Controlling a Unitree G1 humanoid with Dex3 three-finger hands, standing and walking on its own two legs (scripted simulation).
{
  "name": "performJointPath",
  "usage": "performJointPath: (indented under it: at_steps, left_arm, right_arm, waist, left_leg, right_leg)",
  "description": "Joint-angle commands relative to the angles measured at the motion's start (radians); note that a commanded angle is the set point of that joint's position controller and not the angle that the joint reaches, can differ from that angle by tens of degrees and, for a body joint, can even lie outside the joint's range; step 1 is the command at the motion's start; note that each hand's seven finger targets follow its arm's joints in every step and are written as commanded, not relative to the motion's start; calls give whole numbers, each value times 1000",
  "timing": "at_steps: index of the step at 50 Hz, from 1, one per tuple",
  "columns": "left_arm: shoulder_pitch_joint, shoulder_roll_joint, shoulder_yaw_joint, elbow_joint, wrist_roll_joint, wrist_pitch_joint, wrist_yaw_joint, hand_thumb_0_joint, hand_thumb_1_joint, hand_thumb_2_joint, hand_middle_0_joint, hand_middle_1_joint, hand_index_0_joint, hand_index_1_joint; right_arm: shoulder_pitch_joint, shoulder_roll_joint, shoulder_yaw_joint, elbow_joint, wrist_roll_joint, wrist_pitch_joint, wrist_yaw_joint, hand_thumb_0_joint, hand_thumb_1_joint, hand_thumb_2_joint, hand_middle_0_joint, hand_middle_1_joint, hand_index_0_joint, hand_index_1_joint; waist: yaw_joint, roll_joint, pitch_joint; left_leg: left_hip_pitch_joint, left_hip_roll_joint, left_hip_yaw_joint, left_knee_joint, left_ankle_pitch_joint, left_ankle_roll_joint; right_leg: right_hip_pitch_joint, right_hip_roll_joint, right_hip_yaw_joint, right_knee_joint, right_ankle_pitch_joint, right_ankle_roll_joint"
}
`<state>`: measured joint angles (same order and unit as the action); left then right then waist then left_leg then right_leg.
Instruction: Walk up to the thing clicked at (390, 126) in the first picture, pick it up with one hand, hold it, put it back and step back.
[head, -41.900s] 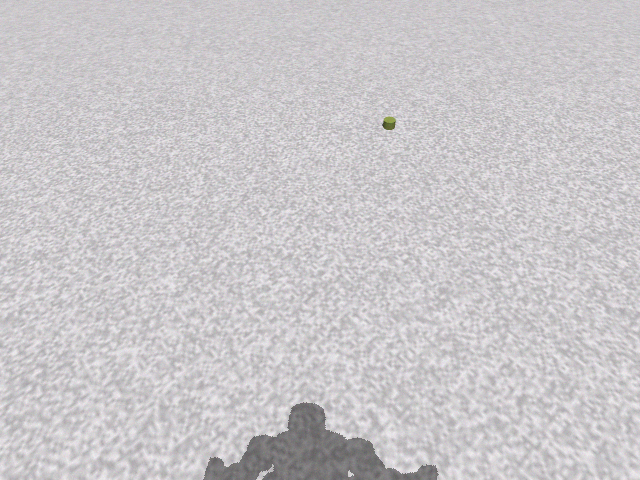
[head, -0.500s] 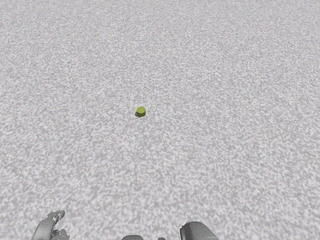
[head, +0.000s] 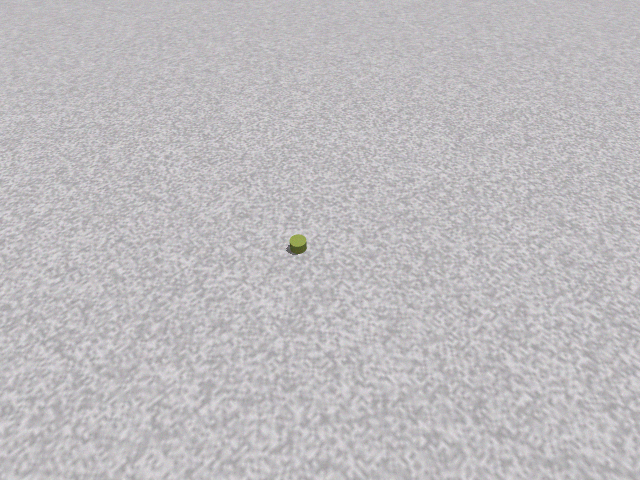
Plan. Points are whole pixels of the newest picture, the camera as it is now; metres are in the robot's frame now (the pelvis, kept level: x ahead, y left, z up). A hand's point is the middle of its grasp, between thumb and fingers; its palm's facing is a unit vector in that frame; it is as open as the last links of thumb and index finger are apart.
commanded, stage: step back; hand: left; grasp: from above
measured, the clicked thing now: (298, 244) +1.11 +0.21 -0.74
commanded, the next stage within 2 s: stand in 0.58 s
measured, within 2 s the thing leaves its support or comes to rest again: neither
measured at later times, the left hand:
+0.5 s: hand out of the picture +0.14 +0.26 -0.14, palm faces +0.05 -0.94 -0.35, open 7.4 cm
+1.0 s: hand out of the picture +0.13 +0.25 -0.14, palm faces +0.00 -0.94 -0.33, open 7.4 cm
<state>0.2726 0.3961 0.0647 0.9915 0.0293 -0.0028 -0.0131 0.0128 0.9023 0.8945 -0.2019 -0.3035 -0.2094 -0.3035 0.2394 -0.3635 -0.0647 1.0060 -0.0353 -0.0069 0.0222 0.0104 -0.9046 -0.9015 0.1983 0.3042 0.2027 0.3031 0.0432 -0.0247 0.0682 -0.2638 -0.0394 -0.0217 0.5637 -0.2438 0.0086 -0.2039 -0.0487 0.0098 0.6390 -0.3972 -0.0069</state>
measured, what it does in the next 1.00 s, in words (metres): steps on the spot: right foot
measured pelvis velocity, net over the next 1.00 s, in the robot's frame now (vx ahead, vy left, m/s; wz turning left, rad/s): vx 0.05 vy -0.01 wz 0.01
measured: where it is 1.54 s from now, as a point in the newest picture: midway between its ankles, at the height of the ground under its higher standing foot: outside the picture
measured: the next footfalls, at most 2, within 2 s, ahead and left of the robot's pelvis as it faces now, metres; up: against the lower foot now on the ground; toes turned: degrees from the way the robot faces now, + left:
right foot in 0.22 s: +0.08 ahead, -0.14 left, +0.00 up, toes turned -2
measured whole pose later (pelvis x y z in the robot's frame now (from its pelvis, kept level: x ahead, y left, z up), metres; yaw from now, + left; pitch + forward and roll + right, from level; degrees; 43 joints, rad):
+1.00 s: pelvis +0.05 -0.01 +0.02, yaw +1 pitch -2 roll +0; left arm 0.07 0.35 0.00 1.14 0.01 -0.02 0.00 0.01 0.91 0.89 -0.20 -0.30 -0.21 -0.30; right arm 0.02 -0.33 -0.01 1.12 0.00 -0.02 0.01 0.01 -0.90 -0.90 0.20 0.30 0.20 0.30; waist 0.01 -0.01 0.07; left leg -0.10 0.01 0.00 0.32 -0.18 -0.01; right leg -0.09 -0.03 -0.04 0.31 -0.19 0.02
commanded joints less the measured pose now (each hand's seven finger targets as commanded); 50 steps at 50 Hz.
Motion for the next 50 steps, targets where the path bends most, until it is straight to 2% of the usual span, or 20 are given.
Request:
performJointPath:
  at_steps: [1,4,7,9,10,11,12,13,14,15,18,20,21,22,23,24,28,29,33,50]
  left_arm:
    - [-108,207,45,-96,-12,-24,14,0,900,900,-200,-300,-200,-300]
    - [-71,197,48,-75,-11,-33,8,0,900,900,-200,-300,-200,-300]
    - [-49,170,49,-50,-12,-38,5,0,900,900,-200,-300,-200,-300]
    - [-9,145,46,-23,-12,-45,16,0,900,900,-200,-300,-200,-300]
    - [4,166,49,-14,-6,-51,26,0,900,900,-200,-300,-200,-300]
    - [14,215,63,-15,6,-57,33,0,900,900,-200,-300,-200,-300]
    - [-25,289,70,-36,7,-61,38,0,900,900,-200,-300,-200,-300]
    - [-132,318,69,-64,6,-58,32,0,900,900,-200,-300,-200,-300]
    - [-178,276,61,-80,0,-60,31,0,900,900,-200,-300,-200,-300]
    - [-192,248,53,-81,-5,-63,34,0,900,900,-200,-300,-200,-300]
    - [-200,252,48,-67,-1,-60,30,0,900,900,-200,-300,-200,-300]
    - [-238,229,38,-69,-10,-47,25,0,900,900,-200,-300,-200,-300]
    - [-235,201,31,-67,-16,-42,25,0,900,900,-200,-300,-200,-300]
    - [-206,166,22,-64,-28,-39,24,0,900,900,-200,-300,-200,-300]
    - [-198,169,25,-38,-40,-36,24,0,900,900,-200,-300,-200,-300]
    - [-208,176,25,-28,-30,-39,28,0,900,900,-200,-300,-200,-300]
    - [-209,198,28,-1,-28,-47,31,0,900,900,-200,-300,-200,-300]
    - [-195,144,2,23,-36,-39,26,0,900,900,-200,-300,-200,-300]
    - [-236,152,-9,40,-35,-28,25,0,900,900,-200,-300,-200,-300]
    - [-242,161,-27,96,-20,-43,22,0,900,900,-200,-300,-200,-300]
  right_arm:
    - [16,-315,-76,-91,-7,-47,-14,0,-900,-900,200,300,200,300]
    - [-17,-289,-69,-101,-2,-49,-20,0,-900,-900,200,300,200,300]
    - [-56,-260,-58,-112,-3,-38,-18,0,-900,-900,200,300,200,300]
    - [-110,-219,-34,-118,12,-21,-19,0,-900,-900,200,300,200,300]
    - [-116,-169,-16,-119,26,-16,-21,0,-900,-900,200,300,200,300]
    - [-104,-125,0,-129,33,-15,-25,0,-900,-900,200,300,200,300]
    - [-98,-106,5,-131,30,-9,-32,0,-900,-900,200,300,200,300]
    - [-73,-181,-22,-97,22,-2,-41,0,-900,-900,200,300,200,300]
    - [-32,-200,-25,-71,21,-2,-38,0,-900,-900,200,300,200,300]
    - [-37,-191,-22,-62,22,-5,-35,0,-900,-900,200,300,200,300]
    - [-28,-180,-18,-32,16,-17,-27,0,-900,-900,200,300,200,300]
    - [7,-164,-20,1,9,-25,-28,0,-900,-900,200,300,200,300]
    - [0,-174,-28,8,3,-31,-32,0,-900,-900,200,300,200,300]
    - [-35,-215,-31,-4,-2,-39,-35,0,-900,-900,200,300,200,300]
    - [-121,-241,-27,-20,14,-40,-31,0,-900,-900,200,300,200,300]
    - [-145,-238,-24,-20,16,-39,-28,0,-900,-900,200,300,200,300]
    - [-140,-202,-12,5,26,-33,-37,0,-900,-900,200,300,200,300]
    - [-128,-209,-2,15,27,-40,-38,0,-900,-900,200,300,200,300]
    - [-182,-204,5,26,30,-40,-38,0,-900,-900,200,300,200,300]
    - [-249,-182,19,64,33,-26,-25,0,-900,-900,200,300,200,300]
  waist:
    - [-68,132,-12]
    - [-46,177,5]
    - [-45,196,-41]
    - [5,163,-69]
    - [27,111,-82]
    - [26,-18,-86]
    - [14,-130,-71]
    - [-16,-89,-34]
    - [-42,-42,-14]
    - [-43,-50,-2]
    - [-41,-128,-33]
    - [-74,-100,-62]
    - [-71,-58,-82]
    - [-40,51,-110]
    - [-1,85,-97]
    - [-9,80,-102]
    - [-27,79,-161]
    - [-29,83,-170]
    - [-31,80,-139]
    - [-46,26,-118]
  left_leg:
    - [124,342,-522,-336,-405,246]
    - [90,291,-391,-305,-234,211]
    - [17,249,-278,-246,-75,183]
    - [-76,192,-173,-127,50,122]
    - [-132,158,-141,-43,97,73]
    - [-216,75,-110,88,40,25]
    - [-252,-10,-90,168,-212,-7]
    - [-125,45,-91,269,-329,-16]
    - [-102,66,-94,272,-300,-17]
    - [-139,65,-94,249,-270,-8]
    - [-55,70,-26,108,-192,-8]
    - [79,45,12,-115,-18,-3]
    - [125,77,-32,-174,134,6]
    - [119,189,-182,-181,313,46]
    - [30,221,-211,-159,275,100]
    - [21,232,-200,-139,311,107]
    - [74,144,-70,-80,458,32]
    - [125,167,-98,-130,506,30]
    - [143,177,-101,-193,473,23]
    - [183,166,-68,-287,263,3]
  right_leg:
    - [-307,11,47,272,-163,-34]
    - [-282,-17,34,207,-129,-28]
    - [-110,24,-28,42,-48,-10]
    - [86,55,-66,-192,118,-12]
    - [178,46,-27,-233,193,-17]
    - [219,-72,153,-302,157,-41]
    - [125,-277,415,-410,32,-129]
    - [-71,-369,462,-396,-57,-231]
    - [-75,-331,394,-365,-25,-233]
    - [-41,-283,317,-346,50,-208]
    - [-29,-230,193,-273,254,-163]
    - [-61,-181,109,-183,356,-116]
    - [-47,-146,72,-120,437,-79]
    - [-40,-67,13,-54,411,-23]
    - [10,-6,-19,-78,174,-6]
    - [62,-21,-7,-123,167,-14]
    - [142,-80,16,-146,488,-41]
    - [145,-82,35,-149,544,-34]
    - [159,-68,27,-223,472,-11]
    - [151,-95,39,-373,396,1]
